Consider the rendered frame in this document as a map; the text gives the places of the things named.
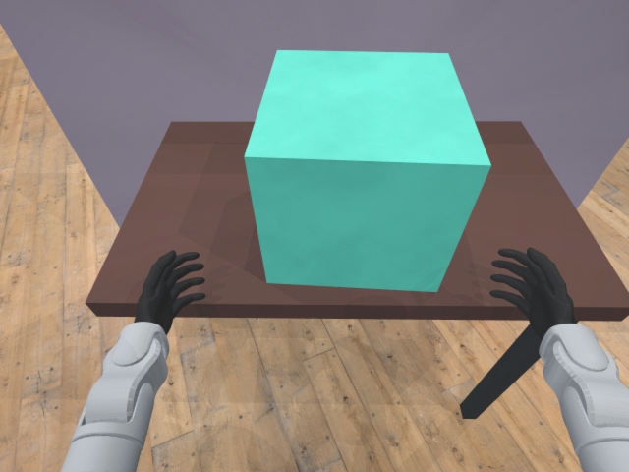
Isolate right robot hand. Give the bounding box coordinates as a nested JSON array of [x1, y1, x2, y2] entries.
[[489, 248, 577, 339]]

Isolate carton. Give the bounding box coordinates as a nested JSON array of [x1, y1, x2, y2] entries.
[[244, 50, 491, 292]]

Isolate robot right forearm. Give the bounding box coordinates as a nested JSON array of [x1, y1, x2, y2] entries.
[[539, 324, 629, 472]]

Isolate left robot hand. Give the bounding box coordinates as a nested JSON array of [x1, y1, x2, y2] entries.
[[134, 250, 205, 335]]

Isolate table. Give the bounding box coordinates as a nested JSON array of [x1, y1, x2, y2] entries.
[[86, 121, 629, 419]]

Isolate robot left forearm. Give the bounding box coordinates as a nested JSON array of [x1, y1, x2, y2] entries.
[[61, 322, 169, 472]]

